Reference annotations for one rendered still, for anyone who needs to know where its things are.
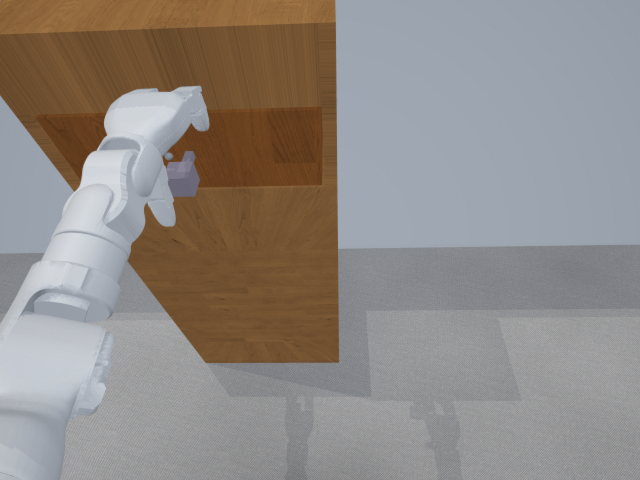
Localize drawer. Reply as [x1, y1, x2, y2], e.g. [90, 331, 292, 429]
[36, 107, 323, 188]

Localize handle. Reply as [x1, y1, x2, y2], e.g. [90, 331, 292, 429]
[166, 151, 200, 197]

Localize left robot forearm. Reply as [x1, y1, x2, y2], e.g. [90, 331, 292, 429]
[0, 132, 163, 351]

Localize robot left upper arm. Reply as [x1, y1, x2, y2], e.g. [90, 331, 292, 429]
[0, 311, 115, 480]

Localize left robot hand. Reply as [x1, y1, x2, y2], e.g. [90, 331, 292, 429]
[104, 86, 209, 227]

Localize cabinet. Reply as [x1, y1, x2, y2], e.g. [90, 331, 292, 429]
[0, 0, 339, 363]

